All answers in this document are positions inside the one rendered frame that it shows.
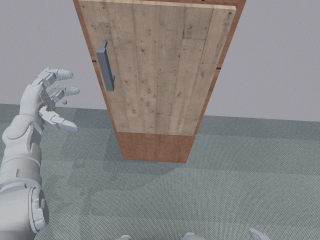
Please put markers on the right robot hand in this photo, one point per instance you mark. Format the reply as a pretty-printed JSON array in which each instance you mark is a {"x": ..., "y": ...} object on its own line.
[{"x": 256, "y": 235}]

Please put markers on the handle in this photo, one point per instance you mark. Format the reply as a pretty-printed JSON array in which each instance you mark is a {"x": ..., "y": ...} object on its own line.
[{"x": 104, "y": 64}]

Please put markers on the left robot upper arm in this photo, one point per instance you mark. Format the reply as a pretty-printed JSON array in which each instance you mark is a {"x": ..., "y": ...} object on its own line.
[{"x": 22, "y": 214}]

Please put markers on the left robot hand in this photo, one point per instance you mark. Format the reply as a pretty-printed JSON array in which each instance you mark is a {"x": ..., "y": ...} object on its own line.
[{"x": 35, "y": 98}]

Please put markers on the left robot shin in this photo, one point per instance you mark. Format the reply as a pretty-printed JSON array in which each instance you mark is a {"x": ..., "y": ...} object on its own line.
[{"x": 125, "y": 236}]

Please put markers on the cupboard door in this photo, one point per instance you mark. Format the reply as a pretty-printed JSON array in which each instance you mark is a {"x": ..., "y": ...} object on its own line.
[{"x": 163, "y": 55}]

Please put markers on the robot left forearm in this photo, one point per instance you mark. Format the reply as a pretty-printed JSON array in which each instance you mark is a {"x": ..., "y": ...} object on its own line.
[{"x": 21, "y": 164}]

